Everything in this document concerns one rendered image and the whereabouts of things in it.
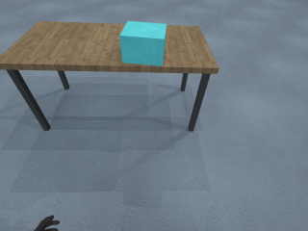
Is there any table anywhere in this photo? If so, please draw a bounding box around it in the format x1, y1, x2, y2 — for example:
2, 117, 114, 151
0, 21, 219, 132

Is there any robot left hand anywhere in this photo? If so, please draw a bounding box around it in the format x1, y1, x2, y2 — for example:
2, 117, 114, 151
34, 215, 60, 231

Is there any carton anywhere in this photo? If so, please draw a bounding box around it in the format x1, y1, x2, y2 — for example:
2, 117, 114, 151
119, 21, 167, 66

